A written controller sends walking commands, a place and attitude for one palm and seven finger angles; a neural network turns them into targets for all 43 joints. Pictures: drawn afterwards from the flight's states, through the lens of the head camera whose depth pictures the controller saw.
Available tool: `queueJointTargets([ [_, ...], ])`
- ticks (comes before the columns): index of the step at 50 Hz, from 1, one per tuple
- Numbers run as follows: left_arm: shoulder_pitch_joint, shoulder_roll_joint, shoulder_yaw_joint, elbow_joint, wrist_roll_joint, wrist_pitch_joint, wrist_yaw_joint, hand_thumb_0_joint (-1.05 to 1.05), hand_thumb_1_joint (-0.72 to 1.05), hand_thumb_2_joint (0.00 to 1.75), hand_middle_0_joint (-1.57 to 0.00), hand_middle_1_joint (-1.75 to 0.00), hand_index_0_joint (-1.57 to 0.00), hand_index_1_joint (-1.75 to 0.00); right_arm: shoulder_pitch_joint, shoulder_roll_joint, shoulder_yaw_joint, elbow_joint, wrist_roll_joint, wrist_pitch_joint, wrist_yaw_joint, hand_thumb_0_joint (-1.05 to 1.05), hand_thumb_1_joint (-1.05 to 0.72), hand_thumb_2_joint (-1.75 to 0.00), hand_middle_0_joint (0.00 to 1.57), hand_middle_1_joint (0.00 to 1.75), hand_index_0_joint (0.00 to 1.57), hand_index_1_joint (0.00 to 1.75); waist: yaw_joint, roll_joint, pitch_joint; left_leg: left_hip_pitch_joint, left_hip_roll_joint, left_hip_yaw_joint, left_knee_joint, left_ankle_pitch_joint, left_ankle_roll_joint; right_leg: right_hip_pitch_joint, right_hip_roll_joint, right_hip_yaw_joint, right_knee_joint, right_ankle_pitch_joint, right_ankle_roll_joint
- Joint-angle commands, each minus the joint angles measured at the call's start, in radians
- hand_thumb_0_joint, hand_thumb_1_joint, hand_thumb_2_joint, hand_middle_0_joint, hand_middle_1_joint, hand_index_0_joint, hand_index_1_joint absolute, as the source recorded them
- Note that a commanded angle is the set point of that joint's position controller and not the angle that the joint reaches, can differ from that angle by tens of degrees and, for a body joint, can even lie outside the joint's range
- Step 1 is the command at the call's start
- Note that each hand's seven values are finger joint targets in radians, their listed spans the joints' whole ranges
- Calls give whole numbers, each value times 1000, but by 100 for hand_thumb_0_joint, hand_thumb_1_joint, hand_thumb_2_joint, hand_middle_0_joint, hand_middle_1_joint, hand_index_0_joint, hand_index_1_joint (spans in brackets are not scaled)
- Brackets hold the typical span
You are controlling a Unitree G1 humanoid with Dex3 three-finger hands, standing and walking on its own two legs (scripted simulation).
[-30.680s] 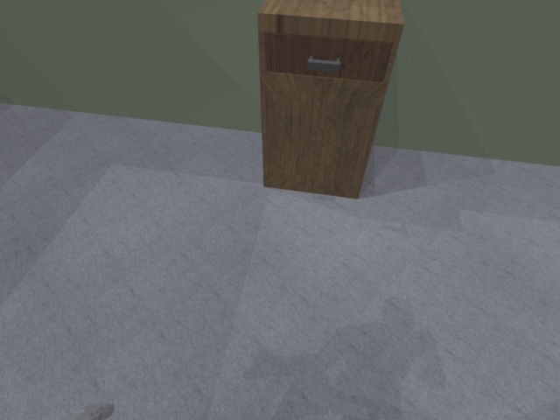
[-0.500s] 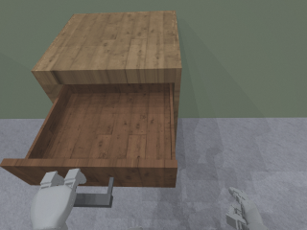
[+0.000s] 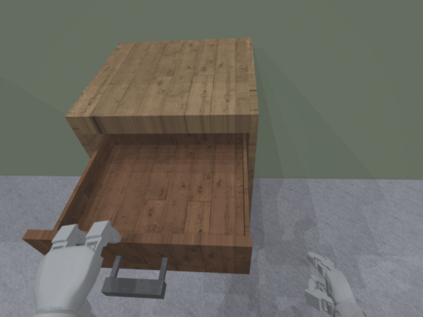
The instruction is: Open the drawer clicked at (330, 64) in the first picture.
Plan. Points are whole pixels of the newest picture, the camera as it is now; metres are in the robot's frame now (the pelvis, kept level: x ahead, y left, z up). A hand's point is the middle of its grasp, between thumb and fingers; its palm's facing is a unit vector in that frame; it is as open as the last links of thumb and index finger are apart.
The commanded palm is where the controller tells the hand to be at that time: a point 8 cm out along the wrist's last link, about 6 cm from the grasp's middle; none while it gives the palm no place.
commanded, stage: lift the hand off the handle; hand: left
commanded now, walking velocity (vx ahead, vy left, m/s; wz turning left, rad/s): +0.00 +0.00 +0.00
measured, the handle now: (137, 275) +0.20 +0.19 -0.04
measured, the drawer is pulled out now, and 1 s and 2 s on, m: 0.30 0.30 0.30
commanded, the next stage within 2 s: draw the hand back to the body in 0.50 s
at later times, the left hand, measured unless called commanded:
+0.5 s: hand (76, 262) +0.17 +0.22 +0.11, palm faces +0.10 -0.14 -0.98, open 13.9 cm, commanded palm +0.14 +0.22 +0.17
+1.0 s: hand (63, 258) +0.17 +0.24 +0.12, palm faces +0.07 -0.13 -0.99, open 13.8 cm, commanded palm +0.14 +0.24 +0.18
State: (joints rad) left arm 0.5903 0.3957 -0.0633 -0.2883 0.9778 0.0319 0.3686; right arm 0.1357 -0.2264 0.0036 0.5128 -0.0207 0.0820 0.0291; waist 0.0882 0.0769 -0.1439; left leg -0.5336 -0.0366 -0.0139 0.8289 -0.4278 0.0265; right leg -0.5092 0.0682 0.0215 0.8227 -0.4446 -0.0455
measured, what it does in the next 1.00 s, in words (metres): stands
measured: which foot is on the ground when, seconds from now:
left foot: down 0.00-1.00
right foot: down 0.00-1.00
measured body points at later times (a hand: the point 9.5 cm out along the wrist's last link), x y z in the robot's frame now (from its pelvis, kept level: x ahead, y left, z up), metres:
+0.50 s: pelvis +0.01 +0.00 +0.02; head +0.00 -0.04 +0.47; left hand +0.16 +0.23 +0.17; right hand +0.23 -0.20 -0.06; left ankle -0.01 +0.10 -0.70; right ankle -0.02 -0.09 -0.70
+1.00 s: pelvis +0.01 +0.01 +0.02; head +0.00 -0.02 +0.47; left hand +0.16 +0.25 +0.17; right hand +0.23 -0.19 -0.05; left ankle -0.01 +0.10 -0.70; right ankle -0.02 -0.09 -0.70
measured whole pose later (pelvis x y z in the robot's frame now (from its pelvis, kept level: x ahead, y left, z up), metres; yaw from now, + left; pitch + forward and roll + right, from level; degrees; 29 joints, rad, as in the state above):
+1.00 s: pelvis +0.01 +0.01 +0.02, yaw +0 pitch +3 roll -1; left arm 0.61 0.48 0.01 -0.51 0.88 0.06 0.15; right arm 0.15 -0.25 0.03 0.49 0.01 0.11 0.03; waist 0.11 0.10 -0.09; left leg -0.33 -0.04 -0.01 0.63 -0.35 0.04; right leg -0.30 0.06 0.04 0.60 -0.35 -0.03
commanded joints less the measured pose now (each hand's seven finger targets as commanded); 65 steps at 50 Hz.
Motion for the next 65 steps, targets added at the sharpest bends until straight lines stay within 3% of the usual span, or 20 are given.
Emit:
queueJointTargets([
  [1, -5, 128, 112, -201, -17, 13, 10, 0, -50, 30, -30, -120, -30, -120, -149, -93, -31, -174, 21, -46, -3, 0, -90, -90, 20, 30, 20, 30, -7, -56, -80, 178, 31, -11, -126, 282, 7, 22, -31, 27, -178, 297, -4],
  [7, 12, 169, 128, -302, -23, 25, -42, 0, -50, 30, -30, -120, -30, -120, -148, -92, -19, -192, 21, -47, -1, 0, -90, -90, 20, 30, 20, 30, 20, -54, -97, 220, 32, -1, -152, 327, 11, 82, -42, 30, -211, 342, 1],
  [15, -28, 185, 148, -379, -37, 24, -68, 0, -50, 30, -30, -120, -30, -120, -153, -96, -21, -196, 25, -42, 4, 0, -90, -90, 20, 30, 20, 30, 6, -43, -40, 260, 39, -5, -182, 306, 9, 84, -49, 41, -262, 311, 2],
  [17, 10, 188, 154, -394, -47, 32, -82, 0, -50, 30, -30, -120, -30, -120, -153, -94, -19, -202, 27, -42, 5, 0, -90, -90, 20, 30, 20, 30, 27, -29, -75, 280, 38, -4, -190, 334, 10, 114, -46, 32, -266, 323, 1],
  [18, -10, 174, 139, -405, -61, 33, -91, 0, -50, 30, -30, -120, -30, -120, -156, -93, -22, -197, 37, -42, 3, 0, -90, -90, 20, 30, 20, 30, 8, -29, -52, 283, 42, -3, -197, 332, 9, 116, -51, 38, -275, 335, 4],
  [24, 36, 175, 133, -357, -74, 44, -152, 0, -50, 30, -30, -120, -30, -120, -154, -100, -16, -195, 38, -35, 7, 0, -90, -90, 20, 30, 20, 30, 22, -90, -3, 270, 41, 3, -228, 328, 9, 136, -48, 22, -304, 346, 15],
  [27, 7, 198, 151, -403, -54, 38, -151, 0, -50, 30, -30, -120, -30, -120, -154, -101, -9, -207, 33, -35, 8, 0, -90, -90, 20, 30, 20, 30, 32, -52, -38, 288, 43, 2, -232, 332, 8, 147, -51, 26, -305, 324, 8],
  [28, -16, 172, 127, -413, -62, 33, -149, 0, -50, 30, -30, -120, -30, -120, -159, -96, -11, -205, 37, -36, 6, 0, -90, -90, 20, 30, 20, 30, 14, -56, -8, 292, 47, 2, -233, 322, 7, 134, -54, 34, -313, 313, 8],
  [32, 23, 212, 183, -447, -54, 11, -129, 0, -50, 30, -30, -120, -30, -120, -142, -102, -13, -214, 25, -39, 4, 0, -90, -90, 20, 30, 20, 30, 38, -20, -70, 311, 45, 2, -218, 352, 7, 152, -50, 35, -305, 338, 0],
  [36, 2, 218, 213, -427, -75, 14, -118, 0, -50, 30, -30, -120, -30, -120, -174, -104, -14, -206, 35, -39, 0, 0, -90, -90, 20, 30, 20, 30, 20, -10, -15, 308, 44, -12, -223, 341, 4, 135, -50, 53, -318, 342, -3],
  [43, -33, 215, 180, -416, -98, 28, -168, 0, -50, 30, -30, -120, -30, -120, -163, -106, -17, -198, 42, -29, -8, 0, -90, -90, 20, 30, 20, 30, 15, -39, -13, 314, 51, -14, -260, 342, 5, 156, -55, 21, -330, 305, 8],
  [47, -12, 258, 221, -419, -82, 29, -175, 0, -50, 30, -30, -120, -30, -120, -149, -109, -7, -202, 35, -29, -8, 0, -90, -90, 20, 30, 20, 30, 38, -30, -43, 316, 53, -13, -264, 364, 4, 177, -52, 5, -325, 308, 4],
  [48, -6, 252, 222, -425, -92, 26, -173, 0, -50, 30, -30, -120, -30, -120, -156, -108, -10, -203, 42, -29, -10, 0, -90, -90, 20, 30, 20, 30, 26, -51, -14, 310, 54, -13, -264, 370, 2, 178, -55, 16, -328, 333, 6],
  [57, 15, 266, 256, -457, -117, 27, -175, 0, -50, 30, -30, -120, -30, -120, -146, -117, -13, -204, 42, -24, -8, 0, -90, -90, 20, 30, 20, 30, 33, 9, -50, 335, 63, -18, -272, 405, -2, 182, -54, -13, -326, 324, 9],
  [60, 4, 265, 248, -465, -125, 23, -186, 0, -50, 30, -30, -120, -30, -120, -149, -121, -20, -208, 45, -24, -12, 0, -90, -90, 20, 30, 20, 30, 21, -40, -8, 329, 68, -22, -278, 390, -3, 166, -57, -6, -338, 312, 13],
  [61, -62, -96, 202, -516, -872, -45, -216, 0, -47, 32, -30, -118, -30, -118, -85, -42, -11, -243, 66, -116, -41, 0, -90, -90, 20, 30, 20, 30, -77, -75, 61, 448, 87, -60, -302, 328, 19, 205, -50, -53, -340, 247, 12],
  [62, 40, -7, 247, -347, -887, -81, -212, 0, -43, 33, -29, -115, -29, -115, -57, -67, -2, -184, 57, -162, -63, 0, -90, -90, 20, 30, 20, 30, -54, -100, 82, 437, 96, -65, -323, 313, 16, 188, -47, -66, -340, 195, 12],
  [63, 43, 9, 271, -454, -965, -100, -215, 0, -40, 34, -29, -113, -29, -113, -63, -66, -7, -188, 55, -172, -88, 0, -90, -90, 20, 30, 20, 30, -47, -124, 77, 413, 102, -79, -354, 341, 2, 240, -68, -69, -351, 219, 16],
  [64, -39, 80, 321, -521, -969, -134, -208, 0, -36, 36, -29, -111, -29, -111, -55, -82, -3, -177, 47, -193, -103, 0, -90, -90, 20, 30, 20, 30, -40, -98, 19, 427, 85, -63, -352, 363, 1, 268, -73, -62, -362, 265, 16],
  [65, -43, 80, 323, -553, -986, -146, -204, 0, -32, 37, -29, -109, -29, -109, -58, -72, 0, -170, 42, -216, -115, 0, -90, -90, 20, 30, 20, 30, -42, -71, 19, 423, 84, -60, -356, 387, -4, 289, -82, -58, -362, 293, 19],
])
